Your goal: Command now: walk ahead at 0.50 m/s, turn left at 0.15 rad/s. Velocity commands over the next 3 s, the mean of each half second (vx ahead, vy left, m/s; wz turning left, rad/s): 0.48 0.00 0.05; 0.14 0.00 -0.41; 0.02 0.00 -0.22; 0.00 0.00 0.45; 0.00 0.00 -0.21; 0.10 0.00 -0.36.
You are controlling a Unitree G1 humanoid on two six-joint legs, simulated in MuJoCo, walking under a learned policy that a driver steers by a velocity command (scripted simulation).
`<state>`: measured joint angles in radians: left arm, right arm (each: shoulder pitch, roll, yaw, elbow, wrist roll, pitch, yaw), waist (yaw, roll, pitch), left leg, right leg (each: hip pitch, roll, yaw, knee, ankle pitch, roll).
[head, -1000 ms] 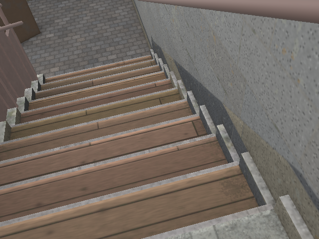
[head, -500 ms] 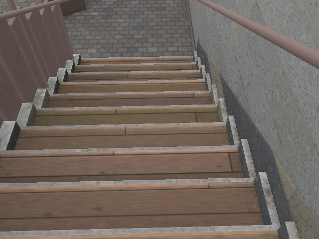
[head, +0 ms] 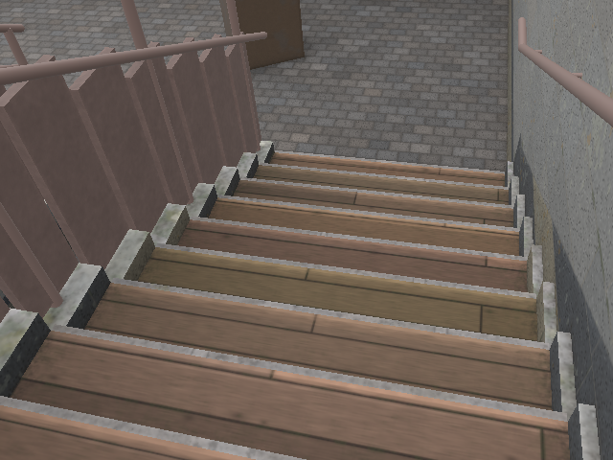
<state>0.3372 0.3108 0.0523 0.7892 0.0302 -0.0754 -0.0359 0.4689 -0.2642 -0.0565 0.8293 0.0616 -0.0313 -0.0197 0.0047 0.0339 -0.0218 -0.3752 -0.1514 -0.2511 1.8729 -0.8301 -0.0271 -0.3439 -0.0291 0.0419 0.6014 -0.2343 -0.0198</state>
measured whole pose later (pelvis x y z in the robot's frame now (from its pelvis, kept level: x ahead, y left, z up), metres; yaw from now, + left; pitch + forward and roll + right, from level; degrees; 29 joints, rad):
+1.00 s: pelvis +0.40 -0.01 -0.17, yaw -16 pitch +0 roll +1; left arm 0.15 0.26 0.07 0.64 -0.03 0.09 0.00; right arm 0.17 -0.30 -0.06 0.79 0.02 0.04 -0.04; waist -0.02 0.02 0.00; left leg -0.32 0.18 0.21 0.76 -0.41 -0.05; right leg -0.43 0.00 -0.04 0.81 -0.31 -0.02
